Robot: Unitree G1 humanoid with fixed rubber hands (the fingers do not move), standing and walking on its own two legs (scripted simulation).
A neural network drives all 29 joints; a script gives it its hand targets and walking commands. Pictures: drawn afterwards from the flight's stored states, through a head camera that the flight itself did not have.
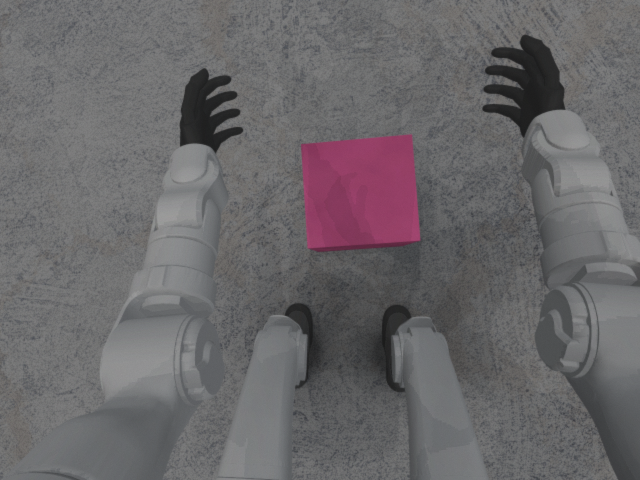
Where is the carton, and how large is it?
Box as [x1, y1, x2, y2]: [301, 134, 419, 251]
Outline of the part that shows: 411,134 301,144 308,248 317,251 398,246 419,240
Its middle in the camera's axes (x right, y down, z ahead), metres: +0.08 -0.09 +0.84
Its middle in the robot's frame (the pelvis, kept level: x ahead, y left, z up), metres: +0.47 -0.02 -0.51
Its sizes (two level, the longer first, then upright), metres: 0.210 0.200 0.250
